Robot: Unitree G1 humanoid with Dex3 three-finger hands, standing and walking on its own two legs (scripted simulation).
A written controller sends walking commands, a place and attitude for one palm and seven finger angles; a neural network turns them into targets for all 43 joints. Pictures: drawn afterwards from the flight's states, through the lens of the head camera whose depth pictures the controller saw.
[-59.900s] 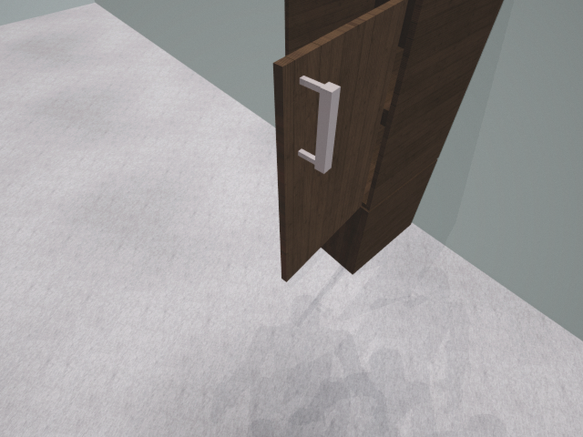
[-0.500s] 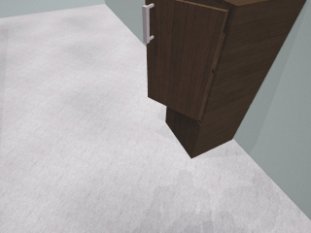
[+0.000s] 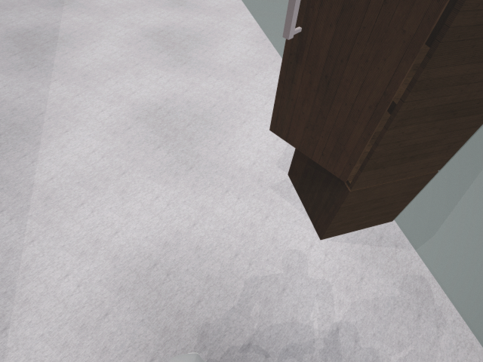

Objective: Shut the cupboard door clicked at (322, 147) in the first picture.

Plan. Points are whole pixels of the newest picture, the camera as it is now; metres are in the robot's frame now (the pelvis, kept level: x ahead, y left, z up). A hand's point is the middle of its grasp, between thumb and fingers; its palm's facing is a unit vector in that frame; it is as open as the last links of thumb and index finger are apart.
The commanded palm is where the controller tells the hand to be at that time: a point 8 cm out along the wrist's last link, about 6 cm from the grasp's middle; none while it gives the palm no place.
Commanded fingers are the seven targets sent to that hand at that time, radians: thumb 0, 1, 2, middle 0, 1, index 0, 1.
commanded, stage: walk to a spot facing it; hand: left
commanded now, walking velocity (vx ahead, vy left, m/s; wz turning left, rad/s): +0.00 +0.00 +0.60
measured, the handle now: (298, 5) +0.92 -0.12 +0.16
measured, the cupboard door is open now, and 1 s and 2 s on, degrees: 28 28 28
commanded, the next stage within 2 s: turn to face it in 1.86 s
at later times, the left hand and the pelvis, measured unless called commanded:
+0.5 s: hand out of the picture +0.05 +0.18 -0.12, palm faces +0.27 -0.91 -0.32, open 7.3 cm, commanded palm none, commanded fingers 0.00 0.90 0.90 -0.20 -0.30 -0.20 -0.30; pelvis +0.00 -0.05 +0.02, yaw +18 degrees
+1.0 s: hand out of the picture -0.08 +0.16 -0.16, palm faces +0.61 -0.75 -0.23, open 7.4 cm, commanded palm none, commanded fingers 0.00 0.90 0.90 -0.20 -0.30 -0.20 -0.30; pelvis +0.03 -0.02 +0.01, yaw +37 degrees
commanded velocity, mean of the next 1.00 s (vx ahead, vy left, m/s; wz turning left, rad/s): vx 0.08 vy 0.00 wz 0.60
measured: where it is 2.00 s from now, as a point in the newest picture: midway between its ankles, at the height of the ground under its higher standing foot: (171, 336)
